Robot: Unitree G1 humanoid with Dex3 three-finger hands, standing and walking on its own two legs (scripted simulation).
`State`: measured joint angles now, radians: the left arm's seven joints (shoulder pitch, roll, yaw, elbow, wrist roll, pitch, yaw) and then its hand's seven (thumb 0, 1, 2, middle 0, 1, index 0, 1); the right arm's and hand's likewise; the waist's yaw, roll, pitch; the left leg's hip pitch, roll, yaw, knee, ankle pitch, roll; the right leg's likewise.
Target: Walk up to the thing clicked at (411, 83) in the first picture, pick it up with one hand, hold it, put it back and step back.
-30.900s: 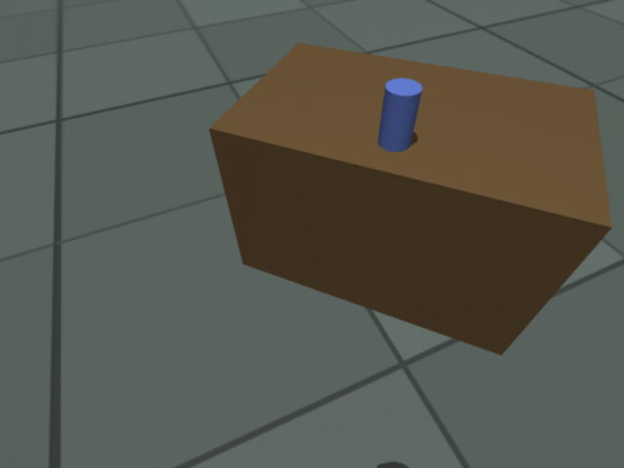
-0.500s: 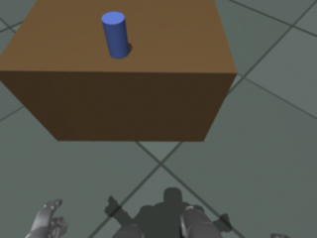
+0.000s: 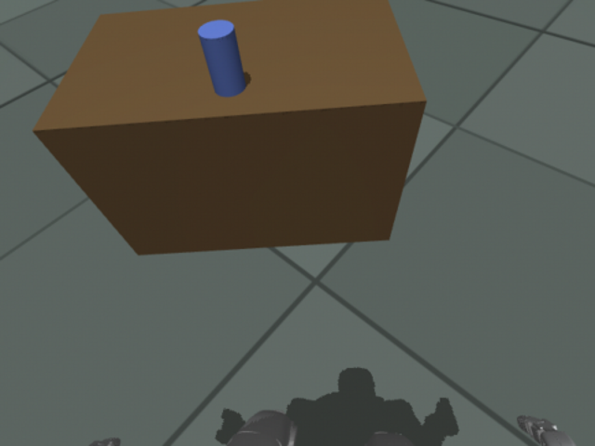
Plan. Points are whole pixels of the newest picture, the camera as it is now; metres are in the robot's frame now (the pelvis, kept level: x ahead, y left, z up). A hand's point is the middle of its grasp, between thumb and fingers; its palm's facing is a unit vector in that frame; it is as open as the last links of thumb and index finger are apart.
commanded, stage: step back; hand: left
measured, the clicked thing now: (223, 60) +0.96 +0.24 -0.03
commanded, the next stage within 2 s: stand in 1.32 s
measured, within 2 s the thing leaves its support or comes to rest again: neither
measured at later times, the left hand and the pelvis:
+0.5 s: hand out of the picture -0.07 +0.26 -0.16, palm faces -0.04 -0.93 -0.36, open 7.4 cm; pelvis -0.14 +0.00 +0.00, yaw -2 degrees
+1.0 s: hand out of the picture -0.05 +0.27 -0.15, palm faces +0.00 -0.93 -0.37, open 7.4 cm; pelvis -0.12 +0.00 +0.00, yaw +0 degrees
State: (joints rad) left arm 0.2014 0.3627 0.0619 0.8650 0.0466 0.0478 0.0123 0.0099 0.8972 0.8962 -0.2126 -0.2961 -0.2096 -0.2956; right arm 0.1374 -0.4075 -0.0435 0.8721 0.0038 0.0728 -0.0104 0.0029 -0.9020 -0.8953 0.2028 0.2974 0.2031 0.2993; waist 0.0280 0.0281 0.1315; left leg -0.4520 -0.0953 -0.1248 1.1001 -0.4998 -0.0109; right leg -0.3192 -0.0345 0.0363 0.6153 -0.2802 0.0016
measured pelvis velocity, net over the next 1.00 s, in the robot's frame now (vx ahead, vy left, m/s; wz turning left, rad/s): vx -0.12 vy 0.00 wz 0.01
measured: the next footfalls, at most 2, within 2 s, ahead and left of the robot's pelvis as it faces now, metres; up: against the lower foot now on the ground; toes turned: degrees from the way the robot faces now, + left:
left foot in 0.12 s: -0.06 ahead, +0.12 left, +0.00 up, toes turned +3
right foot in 0.44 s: -0.12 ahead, -0.13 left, +0.00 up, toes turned -1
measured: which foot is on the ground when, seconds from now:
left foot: up 0.00-0.10, down 0.12-1.00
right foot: down 0.00-0.14, up 0.16-0.42, down 0.44-1.00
